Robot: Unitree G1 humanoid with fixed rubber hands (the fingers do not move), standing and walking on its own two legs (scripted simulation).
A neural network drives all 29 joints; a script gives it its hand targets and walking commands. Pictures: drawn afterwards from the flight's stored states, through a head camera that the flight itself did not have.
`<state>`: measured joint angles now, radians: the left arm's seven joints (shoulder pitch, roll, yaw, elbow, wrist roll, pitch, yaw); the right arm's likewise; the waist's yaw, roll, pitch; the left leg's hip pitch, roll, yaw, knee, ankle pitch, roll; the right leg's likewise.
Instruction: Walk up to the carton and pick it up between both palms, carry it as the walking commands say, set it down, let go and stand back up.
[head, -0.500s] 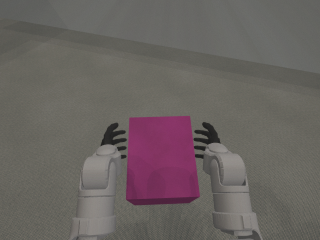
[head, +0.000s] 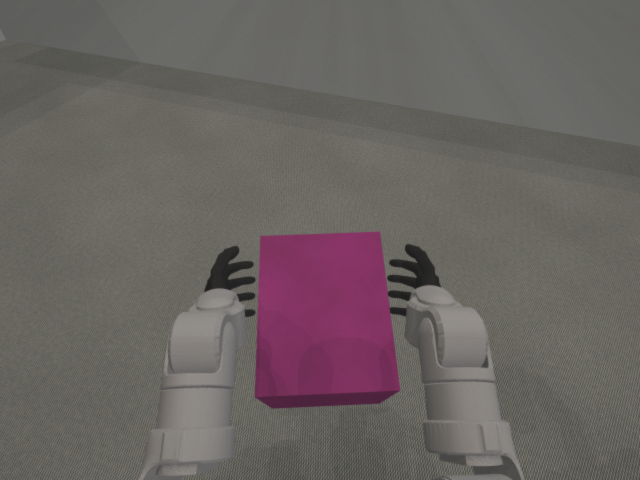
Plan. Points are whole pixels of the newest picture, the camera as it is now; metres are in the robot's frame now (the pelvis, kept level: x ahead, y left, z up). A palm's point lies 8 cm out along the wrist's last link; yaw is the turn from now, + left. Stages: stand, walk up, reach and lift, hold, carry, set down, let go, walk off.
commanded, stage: carry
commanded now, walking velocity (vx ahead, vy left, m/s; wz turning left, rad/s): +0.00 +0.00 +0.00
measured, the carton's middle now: (323, 324) +0.34 -0.01 -0.01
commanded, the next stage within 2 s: hold in 0.44 s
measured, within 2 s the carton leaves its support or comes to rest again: neither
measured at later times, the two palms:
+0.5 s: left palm (225, 322) +0.30 +0.12 +0.06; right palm (424, 319) +0.30 -0.13 +0.06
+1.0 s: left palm (211, 307) +0.32 +0.13 +0.07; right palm (414, 316) +0.29 -0.12 +0.08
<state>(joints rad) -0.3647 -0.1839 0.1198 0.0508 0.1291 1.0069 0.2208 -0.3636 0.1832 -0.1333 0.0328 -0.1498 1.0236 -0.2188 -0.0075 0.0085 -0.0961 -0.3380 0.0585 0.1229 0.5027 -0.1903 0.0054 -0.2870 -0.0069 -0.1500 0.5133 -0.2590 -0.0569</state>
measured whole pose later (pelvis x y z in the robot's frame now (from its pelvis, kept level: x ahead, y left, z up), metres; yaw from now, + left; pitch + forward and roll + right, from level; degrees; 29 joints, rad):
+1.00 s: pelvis +0.00 +0.05 +0.00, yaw -11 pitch -9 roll +0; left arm -0.43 -0.21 0.31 0.48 0.37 0.75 0.12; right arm -0.49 0.19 -0.28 0.57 -0.37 0.70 -0.02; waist 0.04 0.00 -0.04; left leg -0.08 -0.06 -0.06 0.45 -0.20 0.03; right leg -0.07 0.05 0.11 0.44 -0.21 -0.01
